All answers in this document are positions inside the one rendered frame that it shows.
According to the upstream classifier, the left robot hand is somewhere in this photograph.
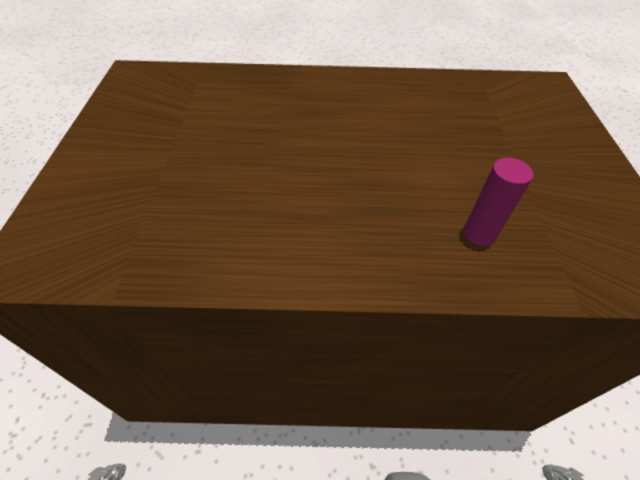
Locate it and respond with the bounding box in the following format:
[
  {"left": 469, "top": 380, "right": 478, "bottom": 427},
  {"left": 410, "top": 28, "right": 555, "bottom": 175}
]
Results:
[{"left": 86, "top": 463, "right": 126, "bottom": 480}]

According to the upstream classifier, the can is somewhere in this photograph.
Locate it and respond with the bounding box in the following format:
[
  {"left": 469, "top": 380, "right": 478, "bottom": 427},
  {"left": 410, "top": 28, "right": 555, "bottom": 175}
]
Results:
[{"left": 464, "top": 158, "right": 533, "bottom": 246}]

